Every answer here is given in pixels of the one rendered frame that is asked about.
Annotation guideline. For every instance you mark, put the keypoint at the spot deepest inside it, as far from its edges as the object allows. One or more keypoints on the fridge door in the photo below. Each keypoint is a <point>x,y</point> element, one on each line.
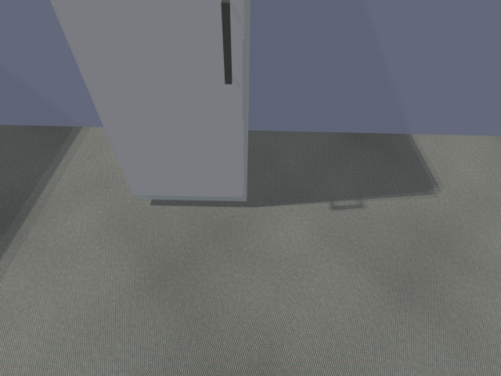
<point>155,72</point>

